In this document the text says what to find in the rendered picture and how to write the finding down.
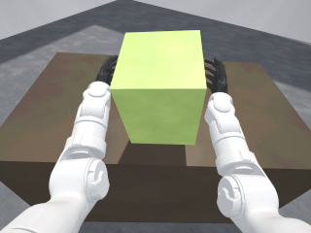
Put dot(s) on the left robot forearm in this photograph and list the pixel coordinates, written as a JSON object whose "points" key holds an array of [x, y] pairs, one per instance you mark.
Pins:
{"points": [[90, 126]]}

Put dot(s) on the robot left upper arm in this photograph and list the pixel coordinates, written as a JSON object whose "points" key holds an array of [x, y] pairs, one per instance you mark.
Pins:
{"points": [[75, 186]]}

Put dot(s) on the robot right hand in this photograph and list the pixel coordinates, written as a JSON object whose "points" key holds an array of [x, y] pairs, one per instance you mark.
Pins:
{"points": [[219, 80]]}

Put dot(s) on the right robot forearm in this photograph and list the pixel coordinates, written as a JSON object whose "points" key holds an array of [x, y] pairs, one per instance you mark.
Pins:
{"points": [[229, 143]]}

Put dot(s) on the robot left hand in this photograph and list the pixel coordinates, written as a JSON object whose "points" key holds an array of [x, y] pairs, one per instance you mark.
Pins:
{"points": [[106, 70]]}

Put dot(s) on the pedestal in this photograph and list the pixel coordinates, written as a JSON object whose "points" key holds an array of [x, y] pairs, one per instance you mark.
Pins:
{"points": [[155, 183]]}

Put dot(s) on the carton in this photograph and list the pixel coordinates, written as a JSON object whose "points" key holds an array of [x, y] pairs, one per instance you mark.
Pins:
{"points": [[159, 86]]}

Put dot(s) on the robot right upper arm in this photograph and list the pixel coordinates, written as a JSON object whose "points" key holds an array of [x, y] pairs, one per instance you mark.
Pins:
{"points": [[251, 202]]}

